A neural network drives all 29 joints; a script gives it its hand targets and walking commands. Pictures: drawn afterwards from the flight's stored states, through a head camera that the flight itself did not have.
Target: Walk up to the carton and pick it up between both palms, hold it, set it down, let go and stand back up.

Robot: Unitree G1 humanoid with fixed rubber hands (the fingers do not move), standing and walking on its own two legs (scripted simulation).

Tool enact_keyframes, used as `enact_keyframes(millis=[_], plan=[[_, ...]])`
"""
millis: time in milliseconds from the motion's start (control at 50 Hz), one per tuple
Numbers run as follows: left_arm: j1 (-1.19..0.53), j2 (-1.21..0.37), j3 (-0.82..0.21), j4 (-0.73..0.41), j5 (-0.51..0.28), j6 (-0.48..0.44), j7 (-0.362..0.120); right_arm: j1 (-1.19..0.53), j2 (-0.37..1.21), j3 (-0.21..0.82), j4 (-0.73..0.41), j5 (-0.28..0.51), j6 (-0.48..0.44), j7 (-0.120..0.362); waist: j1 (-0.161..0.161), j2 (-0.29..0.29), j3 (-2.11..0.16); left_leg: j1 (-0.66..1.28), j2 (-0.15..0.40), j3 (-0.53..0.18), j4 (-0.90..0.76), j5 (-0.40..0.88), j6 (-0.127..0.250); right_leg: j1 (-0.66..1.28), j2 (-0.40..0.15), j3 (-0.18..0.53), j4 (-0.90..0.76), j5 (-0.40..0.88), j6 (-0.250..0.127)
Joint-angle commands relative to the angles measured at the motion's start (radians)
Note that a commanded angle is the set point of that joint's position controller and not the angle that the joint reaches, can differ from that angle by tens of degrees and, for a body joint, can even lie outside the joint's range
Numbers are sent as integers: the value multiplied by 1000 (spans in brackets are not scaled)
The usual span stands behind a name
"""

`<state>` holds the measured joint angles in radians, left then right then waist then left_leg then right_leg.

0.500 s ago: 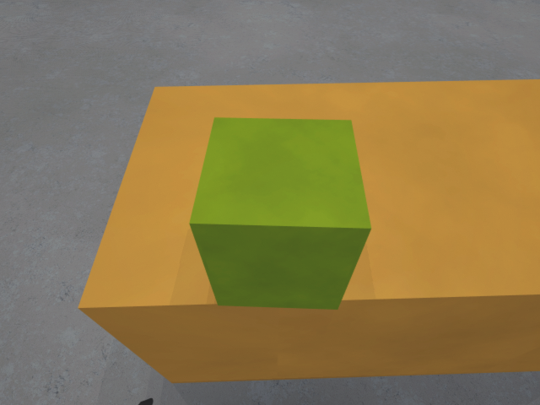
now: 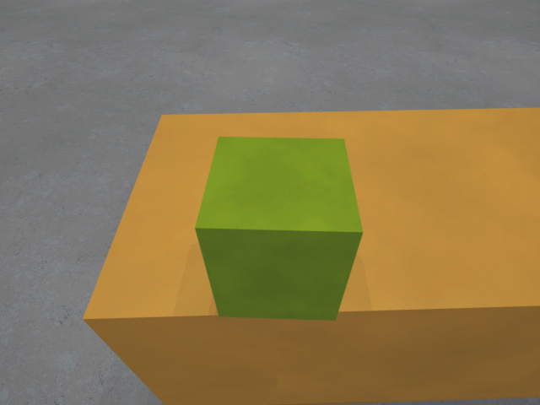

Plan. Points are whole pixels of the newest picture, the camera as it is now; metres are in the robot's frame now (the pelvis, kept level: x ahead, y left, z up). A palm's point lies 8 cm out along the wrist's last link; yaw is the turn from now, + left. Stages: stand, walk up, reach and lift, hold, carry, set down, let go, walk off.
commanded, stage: stand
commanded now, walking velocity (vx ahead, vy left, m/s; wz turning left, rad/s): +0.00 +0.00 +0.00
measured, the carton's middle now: (278, 231) +0.40 +0.00 +0.04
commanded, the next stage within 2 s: none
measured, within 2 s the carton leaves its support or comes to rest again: neither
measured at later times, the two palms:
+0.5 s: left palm out of the picture +0.06 +0.24 -0.13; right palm out of the picture +0.03 -0.25 -0.13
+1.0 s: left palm out of the picture +0.04 +0.24 -0.13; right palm out of the picture +0.02 -0.24 -0.13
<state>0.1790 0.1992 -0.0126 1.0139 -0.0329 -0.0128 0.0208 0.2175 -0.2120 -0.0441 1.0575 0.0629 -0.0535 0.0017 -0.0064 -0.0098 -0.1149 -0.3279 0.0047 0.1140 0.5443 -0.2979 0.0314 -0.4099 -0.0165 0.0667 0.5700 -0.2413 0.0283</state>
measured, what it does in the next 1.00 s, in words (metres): stands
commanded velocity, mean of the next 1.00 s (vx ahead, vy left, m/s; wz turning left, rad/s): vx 0.00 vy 0.00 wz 0.00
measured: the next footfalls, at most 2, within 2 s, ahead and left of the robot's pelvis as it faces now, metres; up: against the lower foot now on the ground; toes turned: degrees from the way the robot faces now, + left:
none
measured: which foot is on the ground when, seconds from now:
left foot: down 0.00-1.00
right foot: down 0.00-1.00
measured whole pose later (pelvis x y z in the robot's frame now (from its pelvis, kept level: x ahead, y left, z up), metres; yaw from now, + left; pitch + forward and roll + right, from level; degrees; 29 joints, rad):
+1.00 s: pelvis -0.03 +0.00 +0.00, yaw +0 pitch +2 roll +1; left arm 0.19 0.20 -0.01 1.06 -0.03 -0.02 0.02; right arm 0.22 -0.21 -0.04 1.12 0.06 -0.05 0.00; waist -0.01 -0.01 -0.12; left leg -0.33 0.00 0.11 0.54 -0.26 0.03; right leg -0.39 -0.02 0.07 0.54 -0.19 0.03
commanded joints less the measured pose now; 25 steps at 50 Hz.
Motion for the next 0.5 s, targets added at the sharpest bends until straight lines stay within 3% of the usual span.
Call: enact_keyframes(millis=[0, 60, 180, 240, 300, 360, 480], plan=[[25, 300, 77, -38, 69, -54, 8, -5, -288, -63, -46, -114, -24, -10, 2, -21, -96, 150, 119, -179, -118, 136, 16, 193, -97, 79, -96, 186, -87], [24, 292, 74, -34, 70, -55, 5, -14, -285, -63, -44, -112, -24, -10, 3, -10, -78, 150, 118, -178, -121, 119, 13, 179, -95, 79, -107, 164, -85], [17, 298, 76, -30, 69, -56, 5, -21, -295, -65, -24, -112, -25, -11, 10, -46, -62, 132, 118, -173, -122, 99, 15, 176, -97, 84, -120, 164, -84], [33, 291, 71, -14, 64, -55, 7, -6, -299, -61, -7, -111, -26, -12, 4, -13, -56, 144, 124, -182, -131, 102, 20, 172, -94, 86, -124, 160, -85], [10, 300, 72, -16, 65, -58, 5, -19, -302, -64, -10, -108, -25, -13, 9, -52, -59, 137, 119, -186, -141, 98, 18, 179, -97, 88, -129, 157, -84], [22, 309, 76, -10, 68, -58, 7, -16, -307, -63, -6, -111, -24, -13, 8, -20, -43, 150, 124, -177, -138, 106, 17, 160, -94, 91, -135, 146, -83], [16, 301, 73, -12, 66, -56, 7, -13, -287, -56, -3, -115, -24, -12, 8, -11, -21, 132, 129, -186, -162, 45, 18, 146, -91, 94, -140, 84, -84]])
